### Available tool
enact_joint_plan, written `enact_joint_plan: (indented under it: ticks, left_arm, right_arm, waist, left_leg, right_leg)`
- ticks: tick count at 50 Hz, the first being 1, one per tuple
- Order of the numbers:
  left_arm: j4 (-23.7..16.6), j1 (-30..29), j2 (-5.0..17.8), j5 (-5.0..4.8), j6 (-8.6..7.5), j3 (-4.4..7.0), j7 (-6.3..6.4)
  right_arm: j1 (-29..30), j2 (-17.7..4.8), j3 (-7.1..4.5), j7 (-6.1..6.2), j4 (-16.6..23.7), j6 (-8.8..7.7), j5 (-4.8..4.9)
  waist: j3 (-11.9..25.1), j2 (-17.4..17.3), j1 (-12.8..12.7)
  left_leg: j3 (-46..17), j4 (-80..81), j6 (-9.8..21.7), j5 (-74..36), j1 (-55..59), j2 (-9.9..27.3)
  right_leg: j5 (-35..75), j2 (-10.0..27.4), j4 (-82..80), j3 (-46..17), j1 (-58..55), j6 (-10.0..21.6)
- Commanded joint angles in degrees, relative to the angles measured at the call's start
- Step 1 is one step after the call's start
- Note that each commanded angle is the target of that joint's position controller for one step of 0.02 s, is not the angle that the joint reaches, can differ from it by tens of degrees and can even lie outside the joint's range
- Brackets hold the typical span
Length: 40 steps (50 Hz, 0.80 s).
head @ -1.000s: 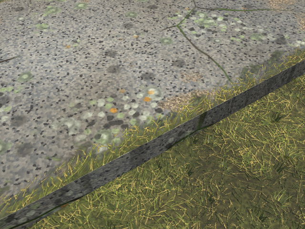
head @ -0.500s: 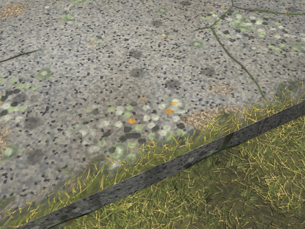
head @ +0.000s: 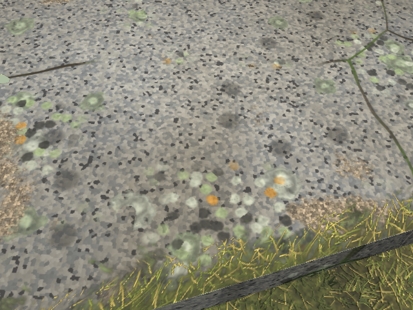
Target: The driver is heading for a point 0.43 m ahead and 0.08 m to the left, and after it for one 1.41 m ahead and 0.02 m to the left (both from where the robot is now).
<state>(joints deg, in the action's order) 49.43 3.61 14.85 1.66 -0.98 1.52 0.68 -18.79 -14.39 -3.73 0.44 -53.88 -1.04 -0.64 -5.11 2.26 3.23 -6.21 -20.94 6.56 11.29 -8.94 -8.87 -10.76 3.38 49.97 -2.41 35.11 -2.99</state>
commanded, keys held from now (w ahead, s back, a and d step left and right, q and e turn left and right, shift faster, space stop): q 0.38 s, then w+q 0.30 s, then w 0.32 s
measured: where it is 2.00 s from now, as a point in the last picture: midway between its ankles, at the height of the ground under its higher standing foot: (136, 243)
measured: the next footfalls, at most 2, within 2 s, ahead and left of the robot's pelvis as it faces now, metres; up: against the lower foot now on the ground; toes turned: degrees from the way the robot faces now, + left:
right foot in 0.18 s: +0.18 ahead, -0.12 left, +0.00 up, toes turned +10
left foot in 0.66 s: +0.07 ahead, +0.07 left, +0.00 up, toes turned +26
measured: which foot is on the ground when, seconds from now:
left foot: down 0.00-0.18, up 0.20-0.64, down 0.66-1.00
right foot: up 0.00-0.16, down 0.18-0.64, up 0.66-1.00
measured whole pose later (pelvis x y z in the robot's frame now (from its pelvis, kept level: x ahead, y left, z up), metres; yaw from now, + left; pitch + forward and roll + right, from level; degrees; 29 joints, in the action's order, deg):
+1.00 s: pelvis +0.18 +0.05 +0.00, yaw +30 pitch +1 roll +1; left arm 43.4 11.4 15.2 2.6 1.3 2.5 -0.8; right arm -26.2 -13.3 -1.4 0.5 -51.0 -3.4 -1.9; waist 1.7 2.7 1.1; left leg -3.7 -11.8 5.4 17.1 4.1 -5.3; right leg -25.5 3.6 90.8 3.5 47.1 0.0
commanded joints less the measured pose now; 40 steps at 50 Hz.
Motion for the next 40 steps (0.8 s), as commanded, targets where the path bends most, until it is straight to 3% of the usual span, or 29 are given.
enact_joint_plan:
  ticks: [1, 5, 7, 8, 9, 10, 11, 12, 13, 14, 15, 17, 19, 20, 21, 22, 24, 29, 31, 32, 33, 34, 35, 36, 37, 39, 40]
  left_arm:
    - [-4.2, -1.3, 5.6, -0.62, -0.23, 0.97, 0.38]
    - [-5.2, -1.0, 6.8, -1.31, -0.79, 0.94, 1.04]
    - [-4.7, 3.2, 7.7, -1.49, -1.24, 1.12, 1.41]
    - [-4.1, 7.1, 8.2, -0.86, -1.80, 1.35, 1.80]
    - [-4.0, 10.7, 11.7, 0.00, -2.24, 2.14, 2.59]
    - [-5.4, 7.5, 15.5, -0.66, -1.01, 2.59, 2.59]
    - [-5.0, 9.3, 12.1, -1.47, 0.20, 2.33, 2.09]
    - [-6.0, 7.5, 8.6, -1.51, 0.59, 1.34, 1.98]
    - [-6.9, 4.3, 6.8, -1.32, 0.97, 0.75, 2.04]
    - [-8.7, -1.3, 7.8, -0.89, -0.28, 1.45, 1.80]
    - [-9.0, -2.3, 7.4, -0.81, -0.71, 1.24, 1.82]
    - [-8.2, -0.3, 7.5, -0.76, -0.87, 1.37, 2.21]
    - [-7.2, 2.1, 9.2, -0.65, -0.70, 1.96, 2.63]
    - [-5.5, 7.8, 8.5, -0.13, 0.05, 1.56, 2.34]
    - [-5.5, 7.9, 9.5, 0.39, 0.25, 2.02, 1.87]
    - [-6.2, 7.0, 9.7, 0.65, 0.31, 2.23, 1.35]
    - [-7.2, 5.7, 10.7, 0.76, 0.23, 2.73, 0.58]
    - [-7.6, 7.4, 12.8, 0.81, 0.30, 4.11, -0.68]
    - [-7.7, 6.8, 12.5, -0.02, 0.63, 4.30, -0.81]
    - [-8.0, 6.2, 10.1, -0.11, 0.67, 3.73, -0.80]
    - [-9.1, 5.8, 5.1, 0.34, 0.73, 2.29, -1.20]
    - [-14.0, 0.6, 4.5, 1.10, 0.62, 1.81, -1.19]
    - [-13.2, -0.4, 8.5, 2.10, 0.56, 2.76, -1.37]
    - [-11.8, 2.9, 8.6, 1.00, 0.21, 2.95, -2.22]
    - [-10.1, 5.6, 8.6, 0.50, -0.32, 2.94, -2.79]
    - [-7.8, 8.0, 7.9, 1.64, -0.53, 2.78, -3.02]
    - [-7.7, 8.3, 6.9, 1.62, -0.35, 2.46, -2.91]
  right_arm:
    - [-4.1, -9.3, -1.99, 0.97, 2.5, 0.57, -0.48]
    - [-2.1, -10.5, -2.49, 1.28, 4.0, 1.57, -1.06]
    - [2.4, -10.9, -2.57, 1.12, 5.7, 1.70, -0.55]
    - [5.5, -10.9, -2.47, 1.01, 6.7, 1.48, 0.22]
    - [5.2, -8.0, -1.57, 0.82, 8.5, 0.96, 1.17]
    - [-2.5, -4.9, -1.14, 1.28, 8.7, 1.47, 1.49]
    - [-5.2, -9.6, -2.05, 1.89, 6.2, 2.61, -0.57]
    - [-3.5, -10.4, -2.52, 1.61, 5.3, 3.26, -1.19]
    - [-1.6, -10.0, -2.68, 0.98, 5.4, 3.82, -1.26]
    - [1.8, -11.2, -3.57, 2.22, 7.7, 4.16, 3.59]
    - [2.3, -11.7, -3.66, 2.46, 8.3, 4.55, 3.64]
    - [4.4, -9.5, -3.33, 2.57, 10.2, 4.58, 2.61]
    - [6.7, -7.6, -2.64, 2.45, 12.3, 4.17, 1.96]
    - [4.4, -7.1, -1.92, -0.01, 10.1, 5.00, -2.65]
    - [4.2, -5.9, -1.64, -1.38, 10.7, 5.19, -2.12]
    - [5.6, -6.2, -1.37, -2.40, 11.2, 5.32, -1.42]
    - [9.1, -6.9, -1.08, -3.75, 12.8, 5.41, -1.04]
    - [11.9, -7.0, -0.27, -4.37, 14.5, 3.78, -1.04]
    - [7.1, -6.5, -0.10, -4.19, 13.0, 2.72, -1.25]
    - [1.5, -7.2, -0.47, -3.66, 10.4, 2.08, -1.55]
    - [-3.0, -9.8, -1.08, -2.97, 9.1, 1.35, -2.15]
    - [-5.4, -18.6, -3.16, -2.37, 10.0, 1.22, -1.13]
    - [-2.9, -15.4, -2.65, -1.61, 10.1, 1.36, -1.58]
    - [1.1, -12.1, -1.40, -1.19, 10.9, 1.14, -1.10]
    - [4.0, -9.7, -0.61, -1.01, 11.4, 0.65, -0.83]
    - [4.3, -7.4, 0.36, -0.67, 11.2, -1.03, -0.53]
    - [2.6, -7.2, 0.51, -0.73, 10.5, -1.66, -0.49]
  waist:
    - [6.6, -6.9, -0.1]
    - [6.1, -7.9, -0.6]
    - [6.1, -8.6, -3.3]
    - [7.0, -7.5, -6.2]
    - [11.6, 0.4, -6.5]
    - [14.3, 12.7, -1.7]
    - [15.8, 6.2, -1.8]
    - [12.0, 1.2, -1.4]
    - [9.0, 0.1, -0.7]
    - [7.5, 6.3, -0.8]
    - [7.1, 7.1, -1.0]
    - [6.0, 6.2, -2.0]
    - [6.6, 5.6, -3.3]
    - [8.8, 0.8, -3.9]
    - [9.1, 3.3, -3.4]
    - [8.9, 5.0, -3.8]
    - [7.3, 7.1, -4.3]
    - [6.7, 6.0, -5.2]
    - [5.9, 4.2, -2.4]
    - [6.4, 0.5, -0.1]
    - [6.1, -12.5, 1.8]
    - [0.9, -19.4, 3.0]
    - [-2.2, -9.8, 2.5]
    - [-1.7, -10.6, -0.8]
    - [-1.3, -10.3, -2.8]
    - [2.0, -8.1, -3.4]
    - [4.5, -7.7, -3.3]
  left_leg:
    - [-12.2, -2.1, 4.5, -43.3, 8.2, 16.4]
    - [-16.8, -6.4, 4.2, -45.9, 9.8, 16.4]
    - [-18.7, -9.0, 1.7, -42.9, 6.7, 14.3]
    - [-18.2, -13.0, -0.8, -39.7, 2.9, 11.7]
    - [-13.7, -23.1, -3.9, -24.4, -3.5, 8.5]
    - [-3.0, -33.4, -5.8, 25.1, -15.2, -2.7]
    - [0.9, -44.5, -6.5, 29.9, -15.9, 0.4]
    - [0.2, -48.2, -7.0, 25.2, -16.2, 2.4]
    - [0.3, -48.4, -7.9, 21.0, -16.1, 4.2]
    - [-1.6, -49.9, -10.5, 18.9, -20.8, 6.9]
    - [-0.9, -50.4, -11.6, 16.2, -20.6, 7.3]
    - [1.6, -46.5, -13.0, 13.0, -20.6, 7.4]
    - [2.6, -43.1, -13.7, 12.5, -22.2, 8.7]
    - [4.2, -42.1, -12.3, 13.9, -18.6, 7.2]
    - [4.6, -40.1, -11.4, 13.6, -18.5, 7.9]
    - [5.1, -37.6, -10.5, 12.6, -18.2, 8.8]
    - [6.4, -32.0, -9.5, 11.1, -16.6, 9.8]
    - [10.8, -16.9, -5.4, 13.6, -7.5, 8.6]
    - [11.9, -5.7, -2.7, 8.5, 1.3, 7.2]
    - [10.1, -0.8, -1.5, 9.3, 8.5, 6.1]
    - [-6.1, 8.2, 1.1, 19.1, 13.7, 16.8]
    - [-30.4, 14.1, 8.5, 27.0, 12.3, 28.8]
    - [-26.8, 14.8, 9.7, 26.7, 9.8, 28.3]
    - [-21.6, 14.7, 8.2, 23.4, 7.8, 24.7]
    - [-16.3, 15.1, 6.4, 16.2, 7.6, 21.3]
    - [-8.7, 13.1, 5.2, -4.1, 8.9, 18.1]
    - [-7.0, 10.8, 5.4, -15.3, 10.8, 18.2]
  right_leg:
    - [-0.7, -2.2, -2.3, 0.3, -0.2, 0.3]
    - [-5.0, -4.4, -10.3, -1.1, -5.2, 2.0]
    - [-3.5, -5.4, -20.0, -1.2, -14.0, 3.2]
    - [4.2, -4.2, -28.5, -2.2, -22.4, 4.2]
    - [19.5, 6.8, -31.2, -10.4, -33.9, 7.2]
    - [47.6, 21.1, -29.4, -25.6, -40.6, 16.1]
    - [49.7, 23.9, -28.0, -26.3, -37.6, 20.7]
    - [43.4, 19.9, -28.6, -20.0, -33.6, 19.3]
    - [34.2, 15.4, -29.9, -13.5, -29.6, 16.6]
    - [21.7, 12.3, -31.2, -11.5, -30.1, 14.3]
    - [16.8, 10.8, -32.3, -8.8, -28.2, 13.6]
    - [14.5, 9.3, -34.1, -4.9, -27.2, 14.5]
    - [16.8, 11.1, -35.0, -4.3, -29.8, 16.7]
    - [20.4, 11.6, -33.5, -3.0, -30.0, 16.7]
    - [16.5, 11.7, -33.9, -1.5, -30.0, 16.1]
    - [7.9, 11.7, -35.5, -1.0, -29.0, 15.3]
    - [-6.7, 12.3, -38.7, -1.2, -26.2, 14.2]
    - [-13.1, 14.0, -38.7, 1.6, -23.7, 12.3]
    - [-15.4, 12.7, -34.6, 4.8, -19.3, 10.3]
    - [-17.0, 9.8, -27.4, 8.1, -14.3, 7.9]
    - [-20.9, 4.5, -9.6, 14.6, -4.7, 4.6]
    - [-24.5, -4.7, -1.1, 11.0, 11.0, 2.2]
    - [-18.0, -0.2, 4.3, 3.3, 11.8, 2.4]
    - [-11.8, 0.7, 4.4, 2.5, 9.4, 2.5]
    - [-7.4, 1.4, 3.5, 2.5, 6.8, 2.1]
    - [-1.6, 1.0, 5.9, 4.1, 2.8, 1.2]
    - [-1.5, 0.4, 8.8, 5.1, 2.2, 0.9]
Velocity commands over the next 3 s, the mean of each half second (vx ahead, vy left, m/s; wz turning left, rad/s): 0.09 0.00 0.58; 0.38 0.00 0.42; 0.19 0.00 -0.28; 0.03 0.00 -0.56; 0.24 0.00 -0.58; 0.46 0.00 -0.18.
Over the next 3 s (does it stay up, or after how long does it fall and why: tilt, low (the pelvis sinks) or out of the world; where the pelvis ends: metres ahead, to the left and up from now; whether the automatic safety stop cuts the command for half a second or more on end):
stays up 0.87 0.07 0.13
